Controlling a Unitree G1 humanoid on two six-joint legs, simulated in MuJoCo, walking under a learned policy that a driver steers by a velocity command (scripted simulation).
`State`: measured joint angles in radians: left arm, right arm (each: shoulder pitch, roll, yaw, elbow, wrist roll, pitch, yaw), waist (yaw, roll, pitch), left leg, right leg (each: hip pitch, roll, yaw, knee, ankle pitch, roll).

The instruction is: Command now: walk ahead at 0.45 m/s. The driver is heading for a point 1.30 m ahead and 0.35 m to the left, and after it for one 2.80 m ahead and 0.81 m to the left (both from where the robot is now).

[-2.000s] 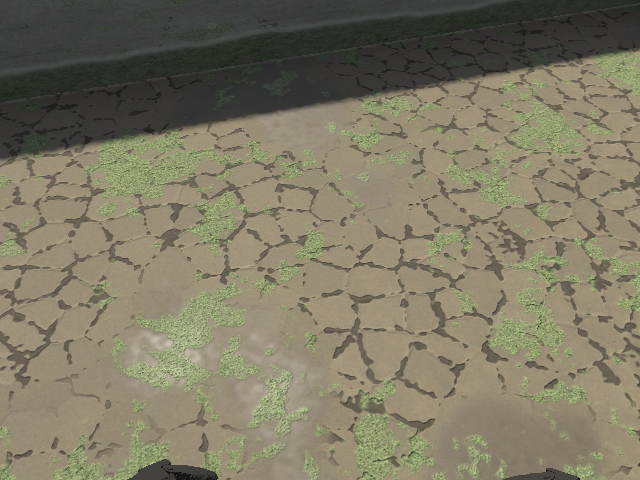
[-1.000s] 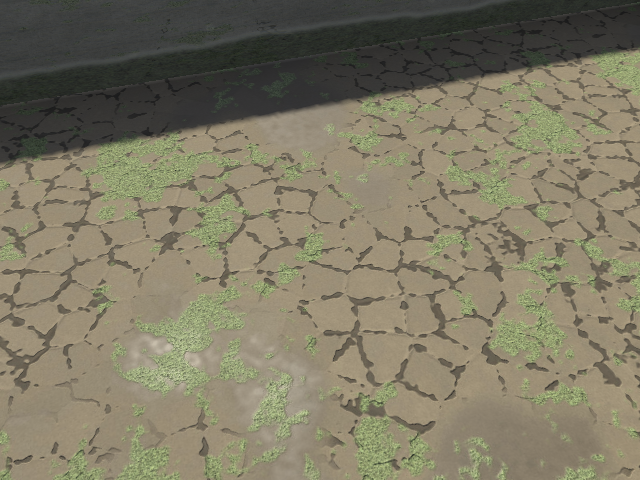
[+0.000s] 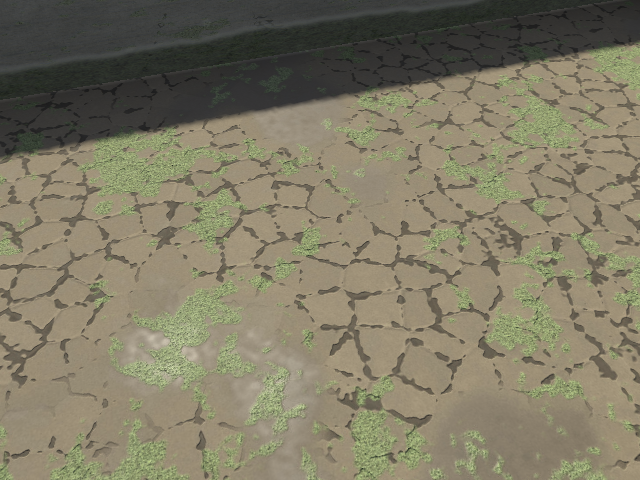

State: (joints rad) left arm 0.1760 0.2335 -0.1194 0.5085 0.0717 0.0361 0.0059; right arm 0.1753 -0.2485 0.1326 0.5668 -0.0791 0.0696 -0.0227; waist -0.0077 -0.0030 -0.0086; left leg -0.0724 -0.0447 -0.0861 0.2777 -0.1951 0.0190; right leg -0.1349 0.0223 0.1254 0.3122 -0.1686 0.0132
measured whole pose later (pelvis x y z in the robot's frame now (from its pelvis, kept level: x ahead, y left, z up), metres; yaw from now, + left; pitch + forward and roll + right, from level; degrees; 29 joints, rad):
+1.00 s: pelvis +0.00 +0.00 +0.00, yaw +0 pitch +0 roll +0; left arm 0.32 0.26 -0.06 0.66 0.03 0.06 0.03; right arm 0.31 -0.26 0.08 0.69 -0.02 0.07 -0.03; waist 0.00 0.00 -0.02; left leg -0.04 -0.04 -0.09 0.20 -0.16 0.02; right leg -0.11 0.02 0.13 0.25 -0.14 0.02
